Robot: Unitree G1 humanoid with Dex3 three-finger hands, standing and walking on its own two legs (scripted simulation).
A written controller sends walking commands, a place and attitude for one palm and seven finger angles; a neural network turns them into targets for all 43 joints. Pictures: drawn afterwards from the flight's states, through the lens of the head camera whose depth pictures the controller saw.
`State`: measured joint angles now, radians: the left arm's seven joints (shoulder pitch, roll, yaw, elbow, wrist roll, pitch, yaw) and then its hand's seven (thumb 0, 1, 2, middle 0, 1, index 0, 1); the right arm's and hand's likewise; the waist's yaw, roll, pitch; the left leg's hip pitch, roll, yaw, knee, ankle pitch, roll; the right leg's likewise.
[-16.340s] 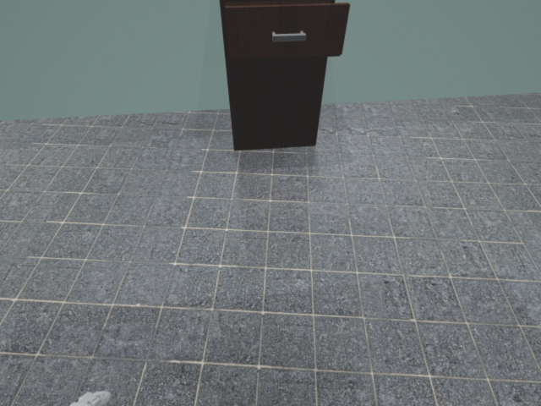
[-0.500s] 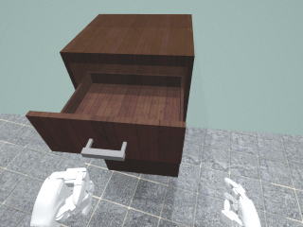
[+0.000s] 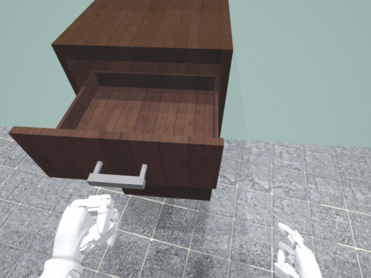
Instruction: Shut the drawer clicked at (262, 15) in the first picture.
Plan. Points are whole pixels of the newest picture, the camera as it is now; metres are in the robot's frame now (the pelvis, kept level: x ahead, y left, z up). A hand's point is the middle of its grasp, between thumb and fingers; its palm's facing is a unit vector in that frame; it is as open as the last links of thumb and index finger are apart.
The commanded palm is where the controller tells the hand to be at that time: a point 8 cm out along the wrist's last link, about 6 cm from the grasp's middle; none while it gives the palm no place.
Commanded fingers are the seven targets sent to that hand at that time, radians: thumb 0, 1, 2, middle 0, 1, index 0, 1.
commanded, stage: bring the fist close to the handle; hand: left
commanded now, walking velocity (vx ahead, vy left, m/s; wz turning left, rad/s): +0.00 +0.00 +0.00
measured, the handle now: (119, 174) +0.33 +0.17 +0.04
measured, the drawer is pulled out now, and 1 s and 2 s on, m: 0.29 0.29 0.18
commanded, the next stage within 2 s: push the drawer shut in 0.80 s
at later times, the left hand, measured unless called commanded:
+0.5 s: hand (126, 219) +0.23 +0.13 +0.03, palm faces -0.07 -1.00 -0.02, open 3.3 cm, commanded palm +0.22 +0.19 +0.04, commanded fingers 0.00 0.90 0.90 -1.40 -1.60 -1.40 -1.60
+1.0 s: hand (130, 213) +0.24 +0.13 +0.04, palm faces -0.06 -1.00 -0.04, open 3.3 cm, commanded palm +0.23 +0.19 +0.04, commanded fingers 0.00 0.90 0.90 -1.40 -1.60 -1.40 -1.60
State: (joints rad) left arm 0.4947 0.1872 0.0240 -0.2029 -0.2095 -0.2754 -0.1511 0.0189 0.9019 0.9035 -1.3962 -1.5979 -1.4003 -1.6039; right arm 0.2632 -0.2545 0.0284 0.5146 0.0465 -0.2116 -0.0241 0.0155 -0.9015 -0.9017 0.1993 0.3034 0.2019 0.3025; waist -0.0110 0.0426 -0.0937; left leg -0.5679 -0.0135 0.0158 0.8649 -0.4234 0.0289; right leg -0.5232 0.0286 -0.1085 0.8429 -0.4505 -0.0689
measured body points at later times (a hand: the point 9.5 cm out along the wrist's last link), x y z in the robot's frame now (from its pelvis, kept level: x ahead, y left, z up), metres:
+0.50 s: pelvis +0.00 +0.02 -0.03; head +0.05 +0.01 +0.42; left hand +0.23 +0.19 +0.04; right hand +0.17 -0.22 -0.11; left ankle +0.01 +0.10 -0.70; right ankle -0.01 -0.07 -0.70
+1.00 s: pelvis +0.00 +0.01 -0.03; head +0.05 +0.01 +0.42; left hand +0.24 +0.18 +0.04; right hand +0.16 -0.23 -0.11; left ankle +0.01 +0.10 -0.70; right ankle -0.01 -0.07 -0.70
